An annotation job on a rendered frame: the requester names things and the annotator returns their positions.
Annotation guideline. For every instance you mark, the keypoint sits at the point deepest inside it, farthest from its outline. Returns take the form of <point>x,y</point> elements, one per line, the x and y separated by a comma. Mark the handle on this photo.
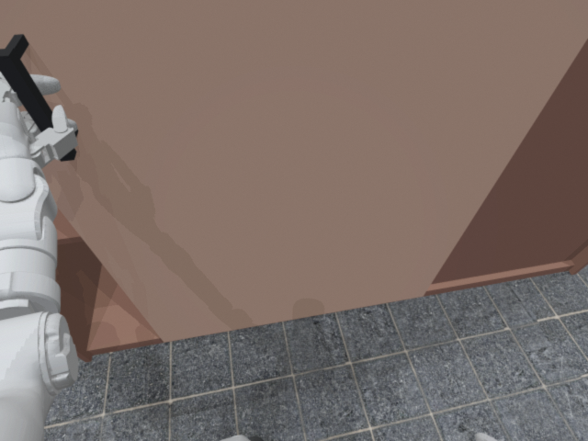
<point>16,74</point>

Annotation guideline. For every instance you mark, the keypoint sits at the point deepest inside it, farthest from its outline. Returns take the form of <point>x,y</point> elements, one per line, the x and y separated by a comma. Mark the left robot forearm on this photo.
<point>28,241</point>

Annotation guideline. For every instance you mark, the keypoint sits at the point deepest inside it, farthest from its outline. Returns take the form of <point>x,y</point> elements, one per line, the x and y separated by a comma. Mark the robot left hand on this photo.
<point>18,130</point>

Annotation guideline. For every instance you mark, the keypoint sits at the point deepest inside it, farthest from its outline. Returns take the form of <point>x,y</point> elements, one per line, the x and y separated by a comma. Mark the wardrobe door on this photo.
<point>537,211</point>
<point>245,162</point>

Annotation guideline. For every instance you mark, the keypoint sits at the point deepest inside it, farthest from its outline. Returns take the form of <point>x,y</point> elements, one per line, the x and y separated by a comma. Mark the robot left upper arm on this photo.
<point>37,360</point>

